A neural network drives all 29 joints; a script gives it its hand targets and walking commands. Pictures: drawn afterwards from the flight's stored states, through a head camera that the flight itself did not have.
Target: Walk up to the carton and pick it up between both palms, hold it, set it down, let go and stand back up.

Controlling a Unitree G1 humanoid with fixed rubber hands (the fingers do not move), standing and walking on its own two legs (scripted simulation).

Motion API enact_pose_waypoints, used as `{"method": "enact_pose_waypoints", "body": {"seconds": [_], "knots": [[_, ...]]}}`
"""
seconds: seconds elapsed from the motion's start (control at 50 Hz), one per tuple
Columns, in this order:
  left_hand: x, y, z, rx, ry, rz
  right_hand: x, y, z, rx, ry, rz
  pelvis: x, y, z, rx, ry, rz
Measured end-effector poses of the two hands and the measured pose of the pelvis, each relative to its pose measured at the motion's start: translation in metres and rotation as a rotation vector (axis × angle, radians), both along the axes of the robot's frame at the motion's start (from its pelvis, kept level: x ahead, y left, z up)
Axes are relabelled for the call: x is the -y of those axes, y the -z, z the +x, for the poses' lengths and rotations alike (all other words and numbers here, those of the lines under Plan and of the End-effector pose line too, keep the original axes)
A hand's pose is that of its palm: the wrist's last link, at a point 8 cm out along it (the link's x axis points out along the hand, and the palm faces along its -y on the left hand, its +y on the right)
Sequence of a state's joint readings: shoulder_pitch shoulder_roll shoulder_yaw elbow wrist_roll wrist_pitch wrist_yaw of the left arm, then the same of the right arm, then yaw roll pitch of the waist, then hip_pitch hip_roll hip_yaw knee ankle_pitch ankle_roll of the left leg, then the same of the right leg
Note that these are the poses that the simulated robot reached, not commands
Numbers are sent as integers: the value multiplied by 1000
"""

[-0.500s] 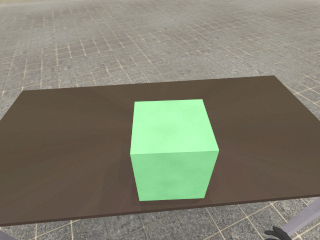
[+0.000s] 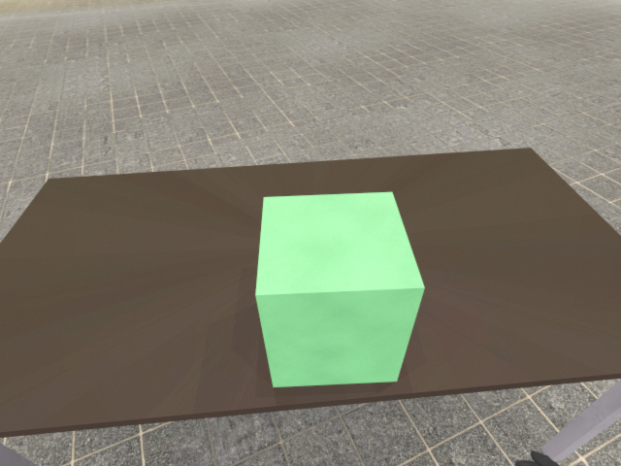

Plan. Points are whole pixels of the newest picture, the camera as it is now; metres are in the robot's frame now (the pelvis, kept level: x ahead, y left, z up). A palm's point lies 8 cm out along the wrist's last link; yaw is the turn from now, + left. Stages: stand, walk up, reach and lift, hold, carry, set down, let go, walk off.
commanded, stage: stand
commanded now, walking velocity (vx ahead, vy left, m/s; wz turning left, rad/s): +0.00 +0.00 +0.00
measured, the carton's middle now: (331, 291) +0.42 +0.01 -0.01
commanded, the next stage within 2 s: none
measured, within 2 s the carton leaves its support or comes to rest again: neither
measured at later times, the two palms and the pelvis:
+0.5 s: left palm out of the picture +0.08 +0.31 -0.09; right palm out of the picture +0.13 -0.28 -0.09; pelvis +0.00 +0.00 +0.00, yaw +0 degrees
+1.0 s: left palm out of the picture +0.07 +0.31 -0.10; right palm out of the picture +0.13 -0.28 -0.09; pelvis +0.00 +0.00 +0.00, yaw +0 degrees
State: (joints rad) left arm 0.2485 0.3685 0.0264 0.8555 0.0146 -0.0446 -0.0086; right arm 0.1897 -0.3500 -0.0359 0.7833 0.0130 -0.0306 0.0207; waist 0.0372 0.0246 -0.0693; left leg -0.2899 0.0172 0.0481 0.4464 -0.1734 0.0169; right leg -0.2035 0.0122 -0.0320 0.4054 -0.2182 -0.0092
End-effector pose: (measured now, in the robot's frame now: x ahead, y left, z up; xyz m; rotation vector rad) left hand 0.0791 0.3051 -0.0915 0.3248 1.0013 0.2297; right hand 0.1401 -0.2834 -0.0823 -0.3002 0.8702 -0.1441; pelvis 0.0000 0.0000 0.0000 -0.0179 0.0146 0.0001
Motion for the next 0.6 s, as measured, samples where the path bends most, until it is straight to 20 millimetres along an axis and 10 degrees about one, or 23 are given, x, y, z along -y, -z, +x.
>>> {"method": "enact_pose_waypoints", "body": {"seconds": [0.6], "knots": [[-3,3,-5,-24,-14,0,0,5,-10,-26,6,2,-1,0,-3,5,0,-1]]}}
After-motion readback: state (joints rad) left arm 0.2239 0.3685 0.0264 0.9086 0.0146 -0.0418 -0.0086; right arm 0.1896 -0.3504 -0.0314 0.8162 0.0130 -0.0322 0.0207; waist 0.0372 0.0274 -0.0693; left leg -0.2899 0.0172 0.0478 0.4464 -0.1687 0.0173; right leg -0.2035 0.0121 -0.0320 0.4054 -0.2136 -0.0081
